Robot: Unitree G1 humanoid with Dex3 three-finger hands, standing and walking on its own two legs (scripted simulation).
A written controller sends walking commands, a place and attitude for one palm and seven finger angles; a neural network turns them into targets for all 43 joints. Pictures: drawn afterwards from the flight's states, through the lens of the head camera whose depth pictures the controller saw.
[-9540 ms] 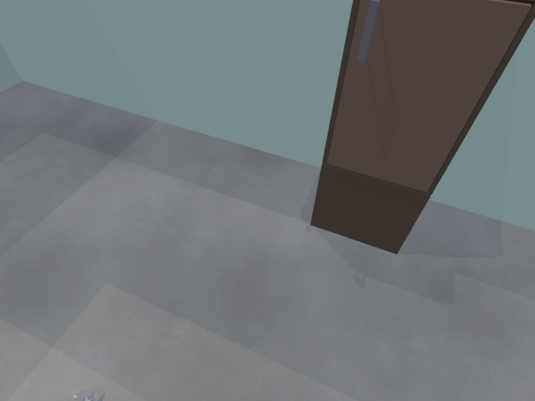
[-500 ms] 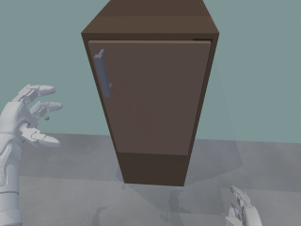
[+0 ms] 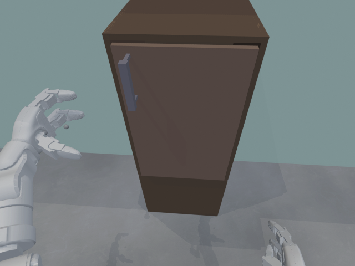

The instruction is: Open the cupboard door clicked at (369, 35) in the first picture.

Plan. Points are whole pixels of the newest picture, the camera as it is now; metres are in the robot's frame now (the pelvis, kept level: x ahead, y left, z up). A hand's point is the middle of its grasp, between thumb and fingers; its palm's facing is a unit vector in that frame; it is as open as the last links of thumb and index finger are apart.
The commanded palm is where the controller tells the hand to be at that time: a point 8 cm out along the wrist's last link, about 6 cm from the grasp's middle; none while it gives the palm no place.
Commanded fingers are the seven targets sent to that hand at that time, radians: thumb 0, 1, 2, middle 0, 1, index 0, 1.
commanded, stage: move the hooked fingers beside the handle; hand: left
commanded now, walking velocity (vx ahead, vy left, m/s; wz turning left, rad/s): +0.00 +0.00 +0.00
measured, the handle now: (130, 83) +0.52 +0.18 +0.16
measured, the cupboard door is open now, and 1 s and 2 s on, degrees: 0 0 0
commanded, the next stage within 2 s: none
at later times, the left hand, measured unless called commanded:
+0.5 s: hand (81, 112) +0.38 +0.26 +0.17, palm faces +0.06 -1.00 -0.02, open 14.0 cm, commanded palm +0.36 +0.30 +0.17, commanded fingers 0.00 -0.50 0.30 -0.30 -1.20 -0.30 -1.20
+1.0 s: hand (91, 97) +0.44 +0.26 +0.17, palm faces +0.05 -1.00 -0.01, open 14.0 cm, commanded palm +0.42 +0.31 +0.16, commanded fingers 0.00 -0.50 0.30 -0.30 -1.20 -0.30 -1.20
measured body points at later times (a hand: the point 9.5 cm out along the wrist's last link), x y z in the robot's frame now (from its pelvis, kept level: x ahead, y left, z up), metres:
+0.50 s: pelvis +0.01 +0.00 +0.00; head +0.02 -0.01 +0.45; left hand +0.37 +0.31 +0.17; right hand +0.16 -0.24 -0.09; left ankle -0.01 +0.12 -0.74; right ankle +0.00 -0.11 -0.74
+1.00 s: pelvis +0.01 +0.00 +0.00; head +0.04 +0.00 +0.45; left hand +0.43 +0.31 +0.17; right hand +0.10 -0.27 -0.11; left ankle -0.01 +0.12 -0.74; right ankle +0.00 -0.11 -0.74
